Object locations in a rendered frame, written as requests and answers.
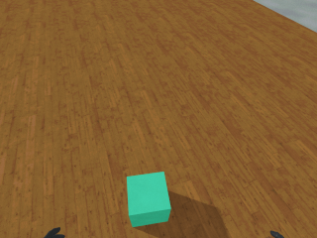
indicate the carton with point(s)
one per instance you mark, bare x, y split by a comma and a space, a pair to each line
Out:
148, 200

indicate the left robot hand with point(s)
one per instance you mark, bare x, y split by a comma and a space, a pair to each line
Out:
52, 233

